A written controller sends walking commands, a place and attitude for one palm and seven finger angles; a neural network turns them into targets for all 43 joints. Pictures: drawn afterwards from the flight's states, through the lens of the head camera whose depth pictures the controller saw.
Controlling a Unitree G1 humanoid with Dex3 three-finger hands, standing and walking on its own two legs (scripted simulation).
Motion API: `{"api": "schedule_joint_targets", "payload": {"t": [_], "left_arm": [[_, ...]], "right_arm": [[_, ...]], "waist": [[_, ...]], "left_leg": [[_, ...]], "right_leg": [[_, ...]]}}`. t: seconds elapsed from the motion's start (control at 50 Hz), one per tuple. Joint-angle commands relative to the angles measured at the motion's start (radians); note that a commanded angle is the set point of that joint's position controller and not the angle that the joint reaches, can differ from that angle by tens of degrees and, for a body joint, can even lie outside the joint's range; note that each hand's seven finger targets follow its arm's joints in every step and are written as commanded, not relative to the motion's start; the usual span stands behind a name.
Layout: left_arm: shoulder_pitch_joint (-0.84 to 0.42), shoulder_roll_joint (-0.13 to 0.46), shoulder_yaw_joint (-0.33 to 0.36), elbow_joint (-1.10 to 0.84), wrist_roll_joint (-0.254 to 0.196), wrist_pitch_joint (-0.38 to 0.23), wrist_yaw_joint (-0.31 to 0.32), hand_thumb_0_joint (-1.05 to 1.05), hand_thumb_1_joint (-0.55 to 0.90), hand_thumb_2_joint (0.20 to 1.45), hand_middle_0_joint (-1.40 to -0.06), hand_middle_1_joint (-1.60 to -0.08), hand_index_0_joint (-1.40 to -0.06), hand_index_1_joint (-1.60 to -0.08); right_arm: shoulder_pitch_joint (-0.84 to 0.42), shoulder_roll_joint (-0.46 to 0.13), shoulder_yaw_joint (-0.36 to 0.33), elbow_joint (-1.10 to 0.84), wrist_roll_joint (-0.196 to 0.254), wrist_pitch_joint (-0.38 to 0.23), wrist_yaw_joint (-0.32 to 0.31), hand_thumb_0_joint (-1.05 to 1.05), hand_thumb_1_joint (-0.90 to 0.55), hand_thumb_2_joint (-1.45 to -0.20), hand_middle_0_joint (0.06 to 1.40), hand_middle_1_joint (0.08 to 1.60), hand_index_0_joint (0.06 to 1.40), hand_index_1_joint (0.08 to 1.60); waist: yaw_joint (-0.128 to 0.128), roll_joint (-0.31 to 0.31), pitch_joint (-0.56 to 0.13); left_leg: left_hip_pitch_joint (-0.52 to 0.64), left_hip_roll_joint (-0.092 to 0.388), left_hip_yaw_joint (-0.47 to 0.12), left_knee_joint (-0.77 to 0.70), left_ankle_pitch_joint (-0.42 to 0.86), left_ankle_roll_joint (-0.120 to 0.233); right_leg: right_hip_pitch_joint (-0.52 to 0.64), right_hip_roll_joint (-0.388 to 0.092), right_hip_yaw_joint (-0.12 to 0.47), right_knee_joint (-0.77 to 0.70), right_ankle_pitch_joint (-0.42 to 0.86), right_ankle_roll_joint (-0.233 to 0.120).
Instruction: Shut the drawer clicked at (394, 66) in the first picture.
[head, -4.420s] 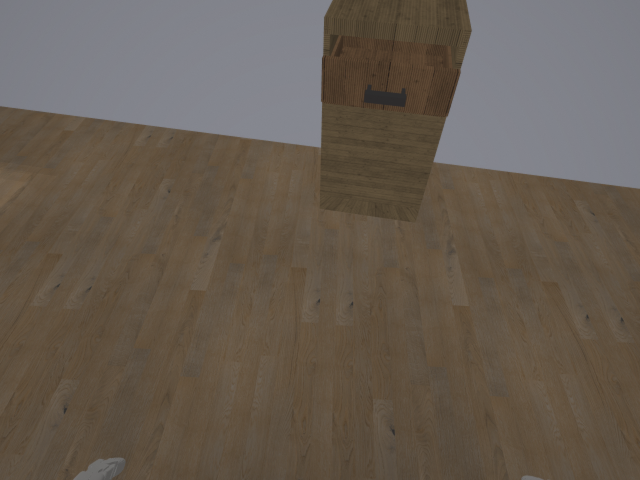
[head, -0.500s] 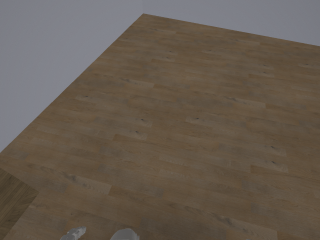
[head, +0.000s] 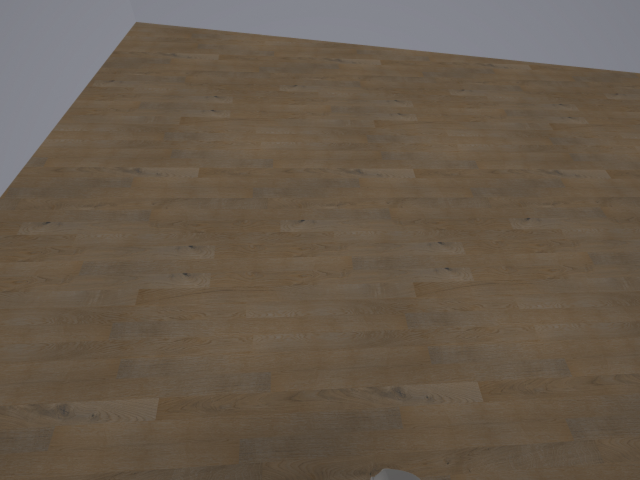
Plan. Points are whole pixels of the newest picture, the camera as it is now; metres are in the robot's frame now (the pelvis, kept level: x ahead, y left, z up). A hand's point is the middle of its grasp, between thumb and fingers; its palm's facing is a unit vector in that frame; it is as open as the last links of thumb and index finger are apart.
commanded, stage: walk to a spot facing it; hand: left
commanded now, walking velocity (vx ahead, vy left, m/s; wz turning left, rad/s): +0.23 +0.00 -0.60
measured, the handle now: out of the picture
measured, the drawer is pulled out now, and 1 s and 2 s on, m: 0.16 0.16 0.16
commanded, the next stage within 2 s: turn to face it in 0.34 s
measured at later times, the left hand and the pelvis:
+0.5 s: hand out of the picture +0.13 +0.15 -0.18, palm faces -0.14 -0.97 -0.18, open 7.3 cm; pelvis +0.10 -0.03 -0.01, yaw -12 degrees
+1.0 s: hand (229, 366) +0.29 +0.16 -0.16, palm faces +0.01 -0.98 -0.21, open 7.3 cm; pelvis +0.16 -0.03 +0.00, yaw -1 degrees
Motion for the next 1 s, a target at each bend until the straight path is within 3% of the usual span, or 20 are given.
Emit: {"api": "schedule_joint_targets", "payload": {"t": [0.0, 0.06, 0.08, 0.1, 0.12, 0.14, 0.16, 0.2, 0.24, 0.42, 0.44, 0.48, 0.5, 0.52, 0.54, 0.56, 0.6, 0.68, 0.82, 0.98], "left_arm": [[-0.094, 0.022, -0.005, -0.115, 0.003, -0.046, -0.011, 0.000, 0.900, 0.900, -0.200, -0.300, -0.200, -0.300], [0.014, 0.047, 0.001, -0.077, 0.008, -0.066, -0.007, 0.000, 0.900, 0.900, -0.200, -0.300, -0.200, -0.300], [0.107, 0.135, 0.018, -0.047, 0.015, -0.082, 0.004, 0.000, 0.900, 0.900, -0.200, -0.300, -0.200, -0.300], [0.200, 0.259, 0.040, -0.021, 0.007, -0.091, 0.021, 0.000, 0.900, 0.900, -0.200, -0.300, -0.200, -0.300], [0.245, 0.257, 0.042, -0.017, -0.009, -0.088, 0.035, 0.000, 0.900, 0.900, -0.200, -0.300, -0.200, -0.300], [0.198, 0.242, 0.041, -0.017, -0.004, -0.096, 0.039, 0.000, 0.900, 0.900, -0.200, -0.300, -0.200, -0.300], [0.147, 0.177, 0.029, -0.025, -0.003, -0.101, 0.042, 0.000, 0.900, 0.900, -0.200, -0.300, -0.200, -0.300], [0.063, 0.124, 0.002, -0.042, 0.002, -0.119, 0.038, 0.000, 0.900, 0.900, -0.200, -0.300, -0.200, -0.300], [0.080, 0.120, -0.005, -0.028, 0.003, -0.138, 0.035, 0.000, 0.900, 0.900, -0.200, -0.300, -0.200, -0.300], [0.159, 0.115, -0.011, 0.045, 0.008, -0.146, 0.044, 0.000, 0.900, 0.900, -0.200, -0.300, -0.200, -0.300], [0.155, 0.109, -0.013, 0.057, 0.008, -0.146, 0.047, 0.000, 0.900, 0.900, -0.200, -0.300, -0.200, -0.300], [0.138, 0.088, -0.021, 0.075, 0.000, -0.145, 0.056, 0.000, 0.900, 0.900, -0.200, -0.300, -0.200, -0.300], [0.169, 0.058, -0.027, 0.081, -0.007, -0.142, 0.058, 0.000, 0.900, 0.900, -0.200, -0.300, -0.200, -0.300], [0.255, 0.000, -0.036, 0.087, -0.019, -0.136, 0.056, 0.000, 0.900, 0.900, -0.200, -0.300, -0.200, -0.300], [0.258, -0.005, -0.047, 0.083, -0.012, -0.134, 0.063, 0.000, 0.900, 0.900, -0.200, -0.300, -0.200, -0.300], [0.206, -0.005, -0.051, 0.080, -0.008, -0.122, 0.067, 0.000, 0.900, 0.900, -0.200, -0.300, -0.200, -0.300], [0.102, -0.003, -0.044, 0.072, 0.003, -0.114, 0.055, 0.000, 0.900, 0.900, -0.200, -0.300, -0.200, -0.300], [0.137, -0.012, -0.031, 0.074, 0.003, -0.082, 0.050, 0.000, 0.900, 0.900, -0.200, -0.300, -0.200, -0.300], [0.023, -0.003, -0.007, -0.016, 0.006, -0.066, 0.055, 0.000, 0.900, 0.900, -0.200, -0.300, -0.200, -0.300], [-0.034, 0.001, -0.006, -0.088, -0.005, -0.076, 0.061, 0.000, 0.900, 0.900, -0.200, -0.300, -0.200, -0.300]], "right_arm": [[0.060, -0.238, -0.069, -0.029, -0.003, -0.013, -0.003, 0.000, -0.900, -0.900, 0.200, 0.300, 0.200, 0.300], [0.045, -0.225, -0.067, -0.020, 0.002, -0.013, 0.006, 0.000, -0.900, -0.900, 0.200, 0.300, 0.200, 0.300], [0.046, -0.172, -0.052, -0.036, 0.013, -0.012, 0.012, 0.000, -0.900, -0.900, 0.200, 0.300, 0.200, 0.300], [-0.051, -0.102, -0.024, -0.101, 0.011, -0.008, 0.021, 0.000, -0.900, -0.900, 0.200, 0.300, 0.200, 0.300], [-0.130, -0.155, -0.030, -0.136, 0.004, -0.003, 0.016, 0.000, -0.900, -0.900, 0.200, 0.300, 0.200, 0.300], [-0.173, -0.145, -0.032, -0.132, 0.007, -0.005, 0.020, 0.000, -0.900, -0.900, 0.200, 0.300, 0.200, 0.300], [-0.173, -0.164, -0.039, -0.111, 0.001, -0.010, 0.024, 0.000, -0.900, -0.900, 0.200, 0.300, 0.200, 0.300], [-0.083, -0.144, -0.039, -0.055, -0.007, -0.012, 0.030, 0.000, -0.900, -0.900, 0.200, 0.300, 0.200, 0.300], [-0.044, -0.127, -0.037, -0.032, -0.004, -0.014, 0.031, 0.000, -0.900, -0.900, 0.200, 0.300, 0.200, 0.300], [-0.158, -0.092, -0.018, -0.064, 0.009, -0.042, 0.037, 0.000, -0.900, -0.900, 0.200, 0.300, 0.200, 0.300], [-0.139, -0.088, -0.014, -0.048, 0.010, -0.045, 0.034, 0.000, -0.900, -0.900, 0.200, 0.300, 0.200, 0.300], [0.044, -0.100, -0.012, 0.030, 0.006, -0.056, 0.020, 0.000, -0.900, -0.900, 0.200, 0.300, 0.200, 0.300], [0.164, -0.157, -0.021, 0.069, 0.000, -0.064, 0.010, 0.000, -0.900, -0.900, 0.200, 0.300, 0.200, 0.300], [0.235, -0.257, -0.039, 0.083, -0.007, -0.064, 0.003, 0.000, -0.900, -0.900, 0.200, 0.300, 0.200, 0.300], [0.219, -0.257, -0.031, 0.087, 0.007, -0.045, -0.001, 0.000, -0.900, -0.900, 0.200, 0.300, 0.200, 0.300], [0.155, -0.242, -0.024, 0.072, 0.010, -0.041, -0.009, 0.000, -0.900, -0.900, 0.200, 0.300, 0.200, 0.300], [0.038, -0.157, -0.011, 0.054, 0.008, -0.038, -0.011, 0.000, -0.900, -0.900, 0.200, 0.300, 0.200, 0.300], [-0.010, -0.148, -0.018, 0.039, 0.014, -0.034, -0.005, 0.000, -0.900, -0.900, 0.200, 0.300, 0.200, 0.300], [0.019, -0.174, -0.054, 0.016, 0.007, -0.011, 0.006, 0.000, -0.900, -0.900, 0.200, 0.300, 0.200, 0.300], [0.038, -0.209, -0.083, -0.011, -0.001, 0.006, 0.007, 0.000, -0.900, -0.900, 0.200, 0.300, 0.200, 0.300]], "waist": [[-0.057, 0.247, -0.124], [0.009, 0.149, -0.159], [0.060, -0.073, -0.192], [0.120, -0.362, -0.152], [0.142, -0.250, -0.128], [0.122, -0.267, -0.083], [0.097, -0.178, -0.040], [0.018, -0.114, -0.012], [0.001, -0.119, -0.025], [0.029, -0.129, -0.020], [0.019, -0.128, -0.032], [-0.057, -0.081, -0.119], [-0.087, 0.024, -0.214], [-0.079, 0.273, -0.311], [-0.062, 0.316, -0.294], [-0.055, 0.296, -0.214], [-0.028, 0.179, -0.038], [0.013, 0.143, -0.116], [-0.014, 0.124, -0.105], [-0.031, 0.159, -0.154]], "left_leg": [[0.122, 0.264, -0.156, -0.140, 0.222, 0.105], [-0.026, 0.229, -0.085, 0.038, 0.015, 0.024], [-0.240, 0.148, 0.008, 0.263, -0.131, -0.039], [-0.556, 0.002, -0.027, 0.549, -0.406, -0.091], [-0.595, 0.018, -0.179, 0.623, -0.353, -0.076], [-0.609, 0.022, -0.210, 0.676, -0.268, -0.070], [-0.595, 0.039, -0.229, 0.668, -0.182, -0.067], [-0.485, 0.034, -0.194, 0.599, -0.059, -0.089], [-0.445, 0.016, -0.174, 0.551, -0.021, -0.100], [-0.323, -0.053, -0.139, 0.229, 0.014, -0.069], [-0.268, -0.068, -0.128, 0.179, 0.025, -0.057], [-0.019, -0.112, -0.113, -0.002, 0.185, -0.036], [0.197, -0.028, -0.200, -0.014, 0.411, -0.004], [0.384, 0.226, -0.497, -0.018, 0.696, 0.111], [0.293, 0.298, -0.585, -0.124, 0.670, 0.190], [0.181, 0.299, -0.624, -0.170, 0.525, 0.216], [-0.029, 0.208, -0.549, -0.223, 0.372, 0.194], [-0.059, 0.106, -0.425, -0.244, 0.315, 0.148], [-0.051, 0.091, -0.528, -0.257, 0.108, 0.164], [-0.016, 0.070, -0.660, -0.173, 0.286, 0.178]], "right_leg": [[0.009, 0.024, -0.064, -0.172, -0.044, -0.031], [0.284, 0.061, -0.104, -0.471, 0.122, -0.074], [0.516, -0.091, 0.075, -0.604, 0.049, -0.130], [0.581, -0.336, 0.496, -0.710, 0.096, -0.246], [0.504, -0.378, 0.529, -0.728, 0.072, -0.301], [0.447, -0.325, 0.532, -0.749, -0.001, -0.297], [0.402, -0.290, 0.450, -0.740, -0.027, -0.289], [0.308, -0.199, 0.265, -0.712, 0.186, -0.244], [0.313, -0.177, 0.210, -0.695, 0.384, -0.244], [0.354, -0.156, 0.212, -0.632, 0.577, -0.237], [0.363, -0.147, 0.191, -0.597, 0.654, -0.225], [0.353, -0.083, 0.109, -0.402, 0.758, -0.167], [0.258, -0.035, 0.072, -0.226, 0.605, -0.126], [0.049, 0.076, -0.027, 0.016, 0.118, -0.079], [0.030, 0.097, 0.016, 0.188, -0.217, -0.080], [-0.024, 0.052, 0.055, 0.248, -0.195, -0.077], [-0.049, -0.013, 0.058, 0.217, -0.094, -0.059], [0.004, -0.013, 0.032, 0.129, 0.048, -0.033], [-0.085, -0.005, 0.041, 0.058, 0.084, -0.009], [0.020, 0.055, 0.052, -0.171, 0.013, -0.024]]}}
